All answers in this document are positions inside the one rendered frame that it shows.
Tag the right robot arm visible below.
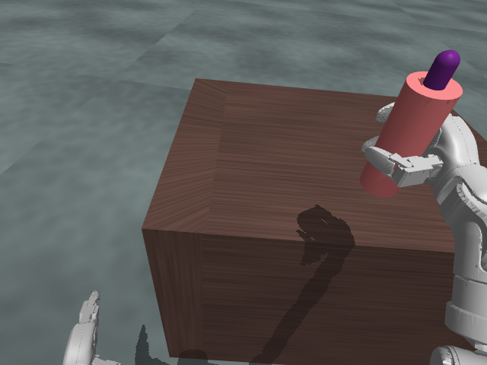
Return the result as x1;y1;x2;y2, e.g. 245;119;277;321
430;165;487;365

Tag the bottle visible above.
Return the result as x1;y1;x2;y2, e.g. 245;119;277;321
360;50;463;198

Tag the left robot hand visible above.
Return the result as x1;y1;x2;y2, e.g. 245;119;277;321
62;290;122;365

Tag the right robot hand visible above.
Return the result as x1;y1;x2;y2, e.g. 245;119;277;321
361;102;480;189

